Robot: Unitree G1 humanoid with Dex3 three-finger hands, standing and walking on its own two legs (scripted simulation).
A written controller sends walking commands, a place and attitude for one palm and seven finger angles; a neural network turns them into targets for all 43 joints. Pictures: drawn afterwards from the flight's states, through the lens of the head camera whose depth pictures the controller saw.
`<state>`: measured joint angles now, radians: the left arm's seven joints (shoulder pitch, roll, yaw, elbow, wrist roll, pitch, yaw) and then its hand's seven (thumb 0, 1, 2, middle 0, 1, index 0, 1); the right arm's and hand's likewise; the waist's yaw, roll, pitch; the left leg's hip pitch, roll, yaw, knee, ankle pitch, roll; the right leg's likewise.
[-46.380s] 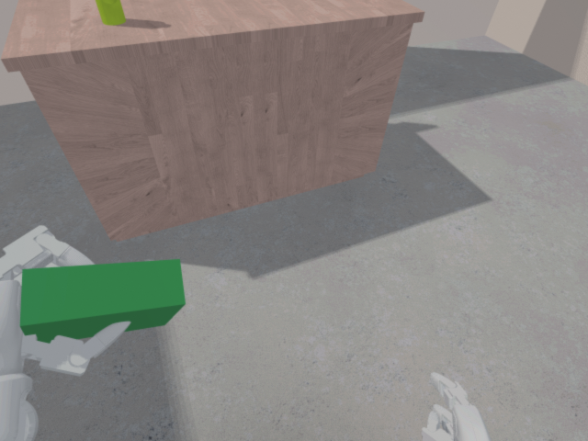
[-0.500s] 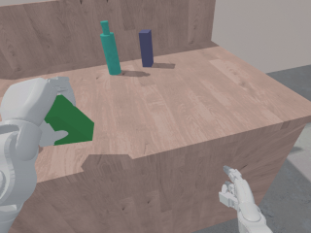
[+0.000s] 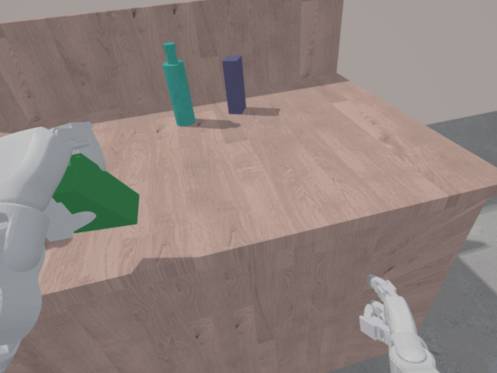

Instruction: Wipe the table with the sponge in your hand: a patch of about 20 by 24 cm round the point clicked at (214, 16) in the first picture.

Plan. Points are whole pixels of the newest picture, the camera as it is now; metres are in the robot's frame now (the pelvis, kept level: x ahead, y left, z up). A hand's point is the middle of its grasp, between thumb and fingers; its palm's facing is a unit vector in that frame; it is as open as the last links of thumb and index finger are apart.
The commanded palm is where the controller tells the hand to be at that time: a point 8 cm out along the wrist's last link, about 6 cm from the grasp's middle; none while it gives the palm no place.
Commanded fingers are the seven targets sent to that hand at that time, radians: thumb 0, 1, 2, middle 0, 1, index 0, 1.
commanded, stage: bring the sponge back beside the body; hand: left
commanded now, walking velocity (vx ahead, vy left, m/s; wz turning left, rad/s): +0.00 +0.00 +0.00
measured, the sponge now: (88, 204) +0.22 +0.28 +0.22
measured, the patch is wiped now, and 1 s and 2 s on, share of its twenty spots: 1.00 1.00 1.00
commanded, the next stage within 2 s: step back with the hand held close in 0.36 s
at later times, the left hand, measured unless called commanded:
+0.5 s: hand (54, 173) +0.20 +0.29 +0.28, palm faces +0.50 -0.07 -0.86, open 8.9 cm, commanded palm +0.15 +0.28 +0.30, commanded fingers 0.00 0.10 1.30 -1.20 -1.60 -1.20 -1.60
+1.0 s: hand (81, 140) +0.22 +0.25 +0.32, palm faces +0.59 -0.70 -0.40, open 8.9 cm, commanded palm +0.13 +0.29 +0.30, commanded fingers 0.00 0.10 1.30 -1.20 -1.60 -1.20 -1.60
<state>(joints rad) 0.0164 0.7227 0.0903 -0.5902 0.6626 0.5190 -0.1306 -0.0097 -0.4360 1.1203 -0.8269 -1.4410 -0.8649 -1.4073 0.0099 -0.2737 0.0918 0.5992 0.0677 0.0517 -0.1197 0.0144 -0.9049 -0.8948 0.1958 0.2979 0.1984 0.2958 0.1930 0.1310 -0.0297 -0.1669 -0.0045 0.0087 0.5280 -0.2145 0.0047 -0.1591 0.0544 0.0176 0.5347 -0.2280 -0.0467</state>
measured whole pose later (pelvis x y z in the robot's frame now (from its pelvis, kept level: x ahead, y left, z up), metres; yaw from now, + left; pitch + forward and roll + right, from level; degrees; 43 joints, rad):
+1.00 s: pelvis -0.02 +0.00 +0.00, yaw +2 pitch +2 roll +0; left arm 0.09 0.63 0.67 -0.62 -0.08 -0.18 0.14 -0.01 -0.44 1.12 -0.83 -1.45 -0.86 -1.42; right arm 0.23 -0.22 0.02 0.64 0.05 0.01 -0.04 0.02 -0.91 -0.89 0.20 0.30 0.20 0.30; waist -0.07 -0.01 0.05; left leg -0.43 0.01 -0.02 0.86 -0.42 0.00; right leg -0.36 0.03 -0.01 0.51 -0.18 -0.03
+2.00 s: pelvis -0.33 -0.01 -0.01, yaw -1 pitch +0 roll -3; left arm 0.16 0.49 0.50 -0.56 -0.10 -0.14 0.07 -0.01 -0.44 1.12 -0.83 -1.45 -0.86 -1.43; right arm 0.22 -0.23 0.01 0.59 0.07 0.02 -0.03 0.01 -0.91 -0.89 0.20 0.30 0.20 0.30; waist -0.04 0.02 -0.09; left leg -0.48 0.05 0.04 1.06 -0.37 0.03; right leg -0.30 0.01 -0.04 0.58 -0.29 0.00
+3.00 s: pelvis -0.35 -0.05 +0.00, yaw +1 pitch +0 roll +0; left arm 0.33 0.46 0.50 -0.72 -0.07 -0.18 0.13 -0.01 -0.45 1.12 -0.83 -1.45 -0.87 -1.43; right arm 0.16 -0.19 0.03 0.60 0.03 -0.07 -0.03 0.01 -0.91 -0.89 0.20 0.30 0.20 0.30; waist -0.02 -0.02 0.03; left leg -0.25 0.04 0.01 0.54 -0.28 -0.03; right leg -0.31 0.01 0.02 0.55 -0.23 -0.01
